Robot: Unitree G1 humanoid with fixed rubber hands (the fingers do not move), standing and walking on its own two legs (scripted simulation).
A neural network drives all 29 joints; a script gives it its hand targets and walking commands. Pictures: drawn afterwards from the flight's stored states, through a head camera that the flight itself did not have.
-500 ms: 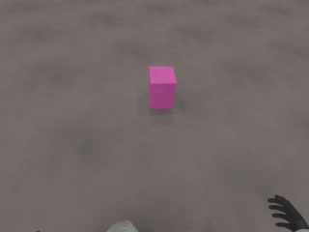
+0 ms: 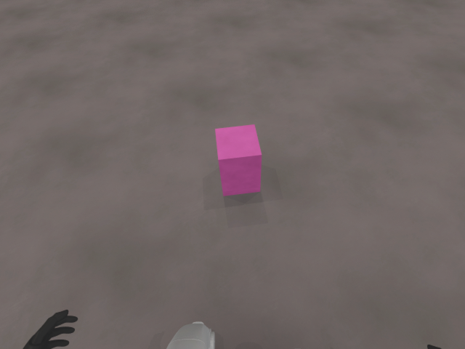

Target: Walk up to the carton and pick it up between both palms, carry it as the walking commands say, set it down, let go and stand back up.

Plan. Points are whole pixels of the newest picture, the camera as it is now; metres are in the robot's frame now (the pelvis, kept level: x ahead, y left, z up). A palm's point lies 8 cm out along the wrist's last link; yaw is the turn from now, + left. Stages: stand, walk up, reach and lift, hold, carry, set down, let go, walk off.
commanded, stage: walk up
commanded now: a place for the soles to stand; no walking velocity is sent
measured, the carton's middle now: (238, 161) +1.02 +0.05 -0.62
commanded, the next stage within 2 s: none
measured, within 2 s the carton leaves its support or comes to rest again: neither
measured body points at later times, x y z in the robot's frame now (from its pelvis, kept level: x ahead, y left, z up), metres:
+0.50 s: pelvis +0.21 +0.00 -0.01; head +0.22 +0.00 +0.44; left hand +0.34 +0.34 -0.09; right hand +0.25 -0.36 -0.09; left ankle +0.18 +0.14 -0.73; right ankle +0.30 -0.12 -0.73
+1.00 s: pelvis +0.38 +0.01 -0.01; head +0.39 +0.03 +0.44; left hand +0.45 +0.35 -0.11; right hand +0.48 -0.34 -0.07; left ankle +0.43 +0.13 -0.73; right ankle +0.38 -0.11 -0.69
